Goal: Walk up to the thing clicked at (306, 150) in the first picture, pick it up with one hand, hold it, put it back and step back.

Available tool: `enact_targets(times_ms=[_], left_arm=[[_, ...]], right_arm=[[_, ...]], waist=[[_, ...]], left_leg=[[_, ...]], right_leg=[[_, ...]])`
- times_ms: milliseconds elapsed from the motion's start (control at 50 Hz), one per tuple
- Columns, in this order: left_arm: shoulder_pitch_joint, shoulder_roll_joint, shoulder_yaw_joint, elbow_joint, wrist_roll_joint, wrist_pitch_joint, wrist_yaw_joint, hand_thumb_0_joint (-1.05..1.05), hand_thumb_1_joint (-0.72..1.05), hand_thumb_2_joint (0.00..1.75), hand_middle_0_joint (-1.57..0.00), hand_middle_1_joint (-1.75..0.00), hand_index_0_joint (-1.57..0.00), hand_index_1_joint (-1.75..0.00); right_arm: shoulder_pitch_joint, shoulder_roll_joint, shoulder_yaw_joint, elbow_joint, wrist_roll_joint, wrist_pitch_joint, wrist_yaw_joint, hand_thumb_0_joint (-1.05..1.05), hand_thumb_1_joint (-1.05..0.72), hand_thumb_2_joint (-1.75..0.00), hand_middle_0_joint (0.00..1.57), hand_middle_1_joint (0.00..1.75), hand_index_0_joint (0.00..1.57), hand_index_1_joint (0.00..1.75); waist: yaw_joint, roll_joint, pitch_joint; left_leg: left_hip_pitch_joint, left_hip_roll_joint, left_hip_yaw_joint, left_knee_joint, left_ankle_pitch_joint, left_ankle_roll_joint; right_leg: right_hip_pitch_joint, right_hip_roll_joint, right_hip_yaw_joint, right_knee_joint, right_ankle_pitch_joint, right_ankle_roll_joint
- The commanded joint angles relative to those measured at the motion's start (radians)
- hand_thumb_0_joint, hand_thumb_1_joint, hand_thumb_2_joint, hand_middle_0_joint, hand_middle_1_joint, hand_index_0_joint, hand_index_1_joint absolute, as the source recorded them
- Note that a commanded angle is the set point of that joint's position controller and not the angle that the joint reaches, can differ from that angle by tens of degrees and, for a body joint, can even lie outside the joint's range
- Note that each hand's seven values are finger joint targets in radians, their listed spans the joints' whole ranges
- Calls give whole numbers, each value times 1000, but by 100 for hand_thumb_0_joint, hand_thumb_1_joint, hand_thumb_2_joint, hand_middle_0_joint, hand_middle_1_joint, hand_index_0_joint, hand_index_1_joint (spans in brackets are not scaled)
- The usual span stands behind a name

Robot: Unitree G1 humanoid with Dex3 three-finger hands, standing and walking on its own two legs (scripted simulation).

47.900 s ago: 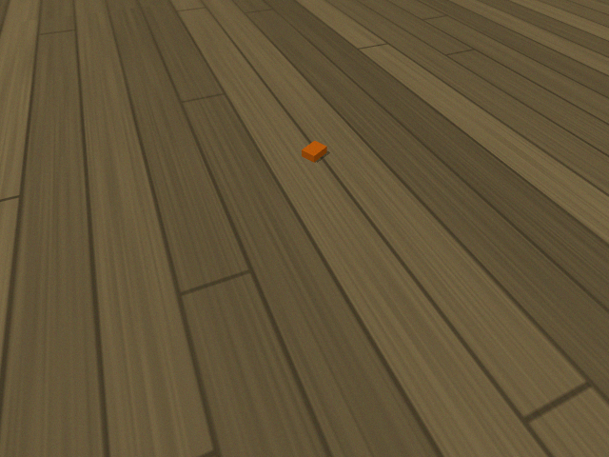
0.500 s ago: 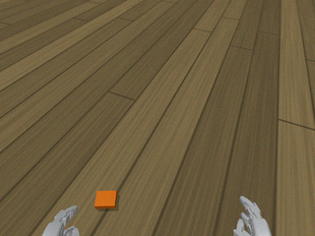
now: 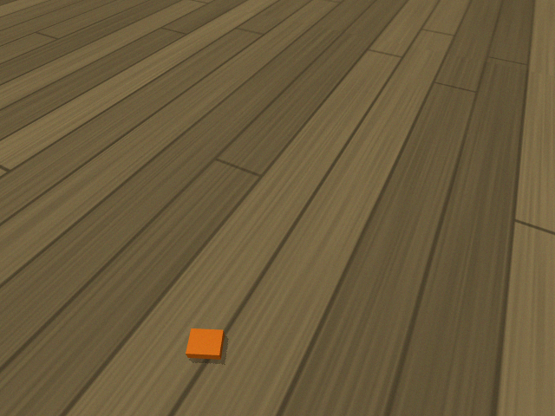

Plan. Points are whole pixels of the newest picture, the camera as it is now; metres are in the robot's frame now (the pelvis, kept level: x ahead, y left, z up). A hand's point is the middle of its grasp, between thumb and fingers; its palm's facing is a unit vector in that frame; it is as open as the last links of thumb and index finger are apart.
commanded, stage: stand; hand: left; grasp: from above
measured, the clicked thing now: (205, 343) +0.50 +0.27 -0.74
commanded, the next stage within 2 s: none
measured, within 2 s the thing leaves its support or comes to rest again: neither
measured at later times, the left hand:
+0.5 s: hand out of the picture +0.04 +0.24 -0.14, palm faces +0.04 -0.94 -0.35, open 7.4 cm
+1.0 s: hand out of the picture +0.06 +0.23 -0.13, palm faces +0.03 -0.94 -0.35, open 7.4 cm
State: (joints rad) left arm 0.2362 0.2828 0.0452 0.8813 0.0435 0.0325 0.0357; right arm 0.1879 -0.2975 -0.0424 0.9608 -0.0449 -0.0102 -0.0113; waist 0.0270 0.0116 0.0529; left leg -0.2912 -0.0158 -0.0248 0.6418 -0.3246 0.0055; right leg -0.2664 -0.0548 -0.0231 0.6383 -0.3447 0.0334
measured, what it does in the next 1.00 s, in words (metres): stands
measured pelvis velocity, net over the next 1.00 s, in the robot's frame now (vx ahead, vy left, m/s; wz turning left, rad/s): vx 0.00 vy -0.01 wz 0.01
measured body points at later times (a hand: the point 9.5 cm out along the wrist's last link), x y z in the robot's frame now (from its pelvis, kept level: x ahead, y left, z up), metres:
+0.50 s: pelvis -0.01 -0.01 +0.02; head -0.01 -0.01 +0.47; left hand +0.04 +0.29 -0.11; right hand +0.07 -0.29 -0.12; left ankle +0.01 +0.12 -0.72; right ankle +0.00 -0.14 -0.72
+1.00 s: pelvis +0.00 -0.01 +0.02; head +0.00 -0.02 +0.47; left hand +0.06 +0.28 -0.11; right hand +0.07 -0.30 -0.12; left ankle +0.01 +0.12 -0.72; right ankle +0.00 -0.14 -0.72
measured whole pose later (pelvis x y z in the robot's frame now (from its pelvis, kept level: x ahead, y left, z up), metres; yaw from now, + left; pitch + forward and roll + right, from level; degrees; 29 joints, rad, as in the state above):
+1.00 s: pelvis +0.00 -0.01 +0.02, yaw +1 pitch -4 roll +0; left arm 0.12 0.30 0.03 1.15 0.02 0.00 0.02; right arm 0.13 -0.32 -0.01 1.15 -0.02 0.00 -0.01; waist 0.01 0.02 0.07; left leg -0.10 0.01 -0.04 0.34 -0.17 -0.02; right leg -0.07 -0.03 -0.05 0.33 -0.19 0.02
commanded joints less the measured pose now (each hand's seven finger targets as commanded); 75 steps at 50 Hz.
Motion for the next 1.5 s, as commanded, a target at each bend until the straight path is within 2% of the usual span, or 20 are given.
enact_targets(times_ms=[0,80,120,180,220,320,380,440,560,720,760,800,880,980,1000,1040,1240,1320,1480], left_arm=[[-41,167,36,-13,-10,-45,12,0,90,90,-20,-30,-20,-30],[-66,186,35,46,-13,-47,15,0,90,90,-20,-30,-20,-30],[-59,181,28,76,-13,-45,14,0,90,90,-20,-30,-20,-30],[-75,190,27,110,-11,-45,12,0,90,90,-20,-30,-20,-30],[-72,191,25,128,-12,-46,10,0,90,90,-20,-30,-20,-30],[-98,201,24,162,-12,-49,7,0,90,90,-20,-30,-20,-30],[-100,207,24,181,-12,-47,5,0,90,90,-20,-30,-20,-30],[-113,208,23,188,-14,-49,2,0,90,90,-20,-30,-20,-30],[-125,221,22,200,-15,-53,0,0,90,90,-20,-30,-20,-30],[-147,228,23,209,-21,-54,-2,0,90,90,-20,-30,-20,-30],[-142,229,22,215,-24,-52,-5,0,90,90,-20,-30,-20,-30],[-140,228,21,217,-23,-52,-6,0,90,90,-20,-30,-20,-30],[-153,233,22,210,-23,-55,-6,0,90,90,-20,-30,-20,-30],[-150,228,19,219,-24,-52,-8,0,90,90,-20,-30,-20,-30],[-154,231,19,218,-24,-54,-8,0,90,90,-20,-30,-20,-30],[-159,232,19,217,-25,-55,-9,0,90,90,-20,-30,-20,-30],[-164,240,23,210,-27,-57,-13,0,90,90,-20,-30,-20,-30],[-165,243,22,209,-27,-57,-14,0,90,90,-20,-30,-20,-30],[-162,251,21,204,-27,-59,-15,0,90,90,-20,-30,-20,-30]], right_arm=[[-41,-169,-37,-38,5,-25,-19,0,-90,-90,20,30,20,30],[-40,-164,-30,0,14,-18,-23,0,-90,-90,20,30,20,30],[-55,-171,-28,17,17,-17,-24,0,-90,-90,20,30,20,30],[-56,-171,-25,37,18,-12,-24,0,-90,-90,20,30,20,30],[-70,-173,-24,49,20,-13,-22,0,-90,-90,20,30,20,30],[-74,-176,-21,73,20,-12,-20,0,-90,-90,20,30,20,30],[-83,-179,-20,82,20,-8,-17,0,-90,-90,20,30,20,30],[-81,-183,-19,92,20,-4,-15,0,-90,-90,20,30,20,30],[-90,-190,-17,105,22,-6,-12,0,-90,-90,20,30,20,30],[-88,-200,-9,118,22,-10,-14,0,-90,-90,20,30,20,30],[-82,-202,-6,125,23,-10,-14,0,-90,-90,20,30,20,30],[-86,-204,-6,125,25,-11,-14,0,-90,-90,20,30,20,30],[-92,-214,-4,122,25,-15,-13,0,-90,-90,20,30,20,30],[-99,-217,-3,126,25,-12,-14,0,-90,-90,20,30,20,30],[-95,-214,-4,126,27,-13,-14,0,-90,-90,20,30,20,30],[-97,-215,-2,128,26,-12,-13,0,-90,-90,20,30,20,30],[-104,-222,0,123,27,-17,-11,0,-90,-90,20,30,20,30],[-106,-220,1,122,27,-16,-9,0,-90,-90,20,30,20,30],[-113,-226,1,121,27,-15,-9,0,-90,-90,20,30,20,30]], waist=[[-8,14,-77],[-18,-11,-63],[-9,4,-53],[-14,3,-19],[-5,-2,-26],[-11,-5,-14],[-10,-13,11],[-12,-10,8],[-14,-15,-9],[-15,-1,-31],[-14,5,-23],[-12,-3,-28],[-15,-9,-50],[-15,-10,-32],[-17,-17,-42],[-18,-19,-31],[-19,2,-50],[-18,-15,-45],[-21,-12,-68]], left_leg=[[74,92,-113,-187,237,42],[102,92,-102,-229,258,36],[130,99,-106,-245,268,33],[105,97,-105,-287,190,27],[130,102,-109,-298,222,25],[132,102,-107,-326,195,19],[131,100,-111,-347,137,13],[120,104,-110,-348,117,17],[147,109,-103,-346,172,12],[149,119,-99,-353,243,14],[140,118,-100,-363,206,12],[145,120,-100,-362,221,13],[171,125,-94,-351,303,12],[161,125,-96,-358,253,16],[171,128,-98,-361,279,14],[164,126,-94,-360,259,13],[165,130,-91,-362,291,12],[169,132,-95,-370,283,9],[184,133,-88,-357,316,9]], right_leg=[[64,-45,58,-167,196,-52],[108,-56,60,-219,223,-46],[108,-55,54,-241,211,-45],[129,-55,56,-276,169,-39],[139,-59,53,-293,174,-41],[153,-63,56,-324,177,-34],[133,-58,55,-343,119,-32],[146,-61,56,-356,112,-32],[152,-68,66,-375,123,-34],[189,-76,65,-367,205,-39],[189,-72,65,-368,185,-39],[191,-72,62,-368,194,-39],[194,-75,62,-365,254,-37],[188,-73,59,-375,219,-38],[196,-76,61,-374,230,-38],[185,-73,61,-380,218,-36],[203,-78,63,-368,261,-41],[189,-75,58,-373,226,-40],[202,-80,57,-372,281,-42]])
